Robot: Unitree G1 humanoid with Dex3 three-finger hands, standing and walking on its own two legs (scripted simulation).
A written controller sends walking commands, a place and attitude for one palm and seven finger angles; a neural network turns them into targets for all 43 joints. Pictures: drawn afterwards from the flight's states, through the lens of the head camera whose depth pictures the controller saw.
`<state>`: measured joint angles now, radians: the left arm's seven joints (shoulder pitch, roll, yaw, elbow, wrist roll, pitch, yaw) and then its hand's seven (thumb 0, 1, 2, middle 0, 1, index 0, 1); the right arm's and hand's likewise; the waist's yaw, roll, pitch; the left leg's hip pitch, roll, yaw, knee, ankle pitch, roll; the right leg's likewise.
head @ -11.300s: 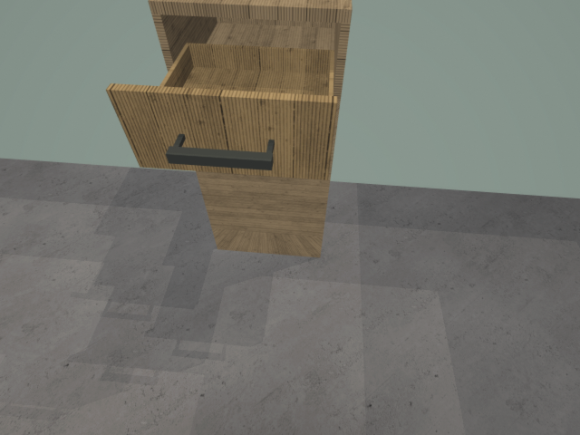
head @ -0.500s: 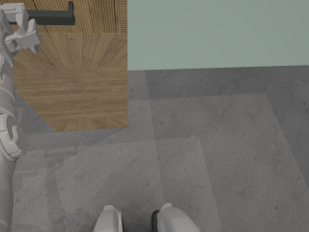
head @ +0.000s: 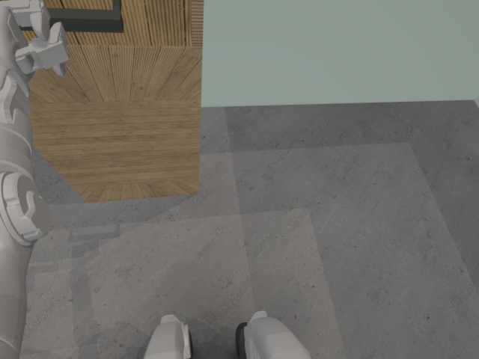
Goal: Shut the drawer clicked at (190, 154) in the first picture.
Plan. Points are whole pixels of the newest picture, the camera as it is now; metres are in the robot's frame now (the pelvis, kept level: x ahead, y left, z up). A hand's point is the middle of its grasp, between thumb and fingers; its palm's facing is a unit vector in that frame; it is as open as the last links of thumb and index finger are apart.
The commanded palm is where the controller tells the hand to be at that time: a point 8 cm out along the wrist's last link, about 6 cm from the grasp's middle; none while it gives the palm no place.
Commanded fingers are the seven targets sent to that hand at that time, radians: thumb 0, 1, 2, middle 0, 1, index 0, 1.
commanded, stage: pull the fist back off the drawer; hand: left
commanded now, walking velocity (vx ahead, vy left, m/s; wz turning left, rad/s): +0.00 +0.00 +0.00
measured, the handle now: (56, 10) +0.64 +0.21 +0.12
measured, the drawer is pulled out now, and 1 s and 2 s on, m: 0.00 0.00 0.00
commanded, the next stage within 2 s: draw the hand back to the body in 0.34 s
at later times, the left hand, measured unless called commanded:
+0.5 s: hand (69, 47) +0.55 +0.18 +0.13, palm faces +0.06 -1.00 -0.01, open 3.3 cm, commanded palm +0.49 +0.23 +0.13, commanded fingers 0.00 0.90 0.90 -1.40 -1.60 -1.40 -1.60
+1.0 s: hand (10, 137) +0.38 +0.20 +0.17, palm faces +0.09 -0.99 -0.10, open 3.3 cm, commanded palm +0.34 +0.25 +0.18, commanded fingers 0.00 0.90 0.90 -1.40 -1.60 -1.40 -1.60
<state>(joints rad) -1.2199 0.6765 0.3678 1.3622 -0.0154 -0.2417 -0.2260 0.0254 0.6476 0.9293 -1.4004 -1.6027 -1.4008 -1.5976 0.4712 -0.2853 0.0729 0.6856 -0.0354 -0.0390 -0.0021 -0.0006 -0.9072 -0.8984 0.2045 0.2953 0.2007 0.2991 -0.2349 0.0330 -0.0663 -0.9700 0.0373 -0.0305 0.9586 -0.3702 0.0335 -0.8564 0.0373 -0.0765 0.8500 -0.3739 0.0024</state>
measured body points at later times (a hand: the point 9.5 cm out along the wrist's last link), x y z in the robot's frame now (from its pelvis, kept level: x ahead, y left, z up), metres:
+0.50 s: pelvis +0.04 -0.01 +0.02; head +0.14 +0.00 +0.45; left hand +0.54 +0.23 +0.13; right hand +0.02 -0.27 -0.10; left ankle +0.04 +0.09 -0.68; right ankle +0.01 -0.13 -0.68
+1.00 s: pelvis +0.04 -0.02 +0.04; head +0.05 -0.03 +0.49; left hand +0.37 +0.26 +0.18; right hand +0.22 -0.26 -0.04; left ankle +0.04 +0.09 -0.68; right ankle +0.01 -0.13 -0.68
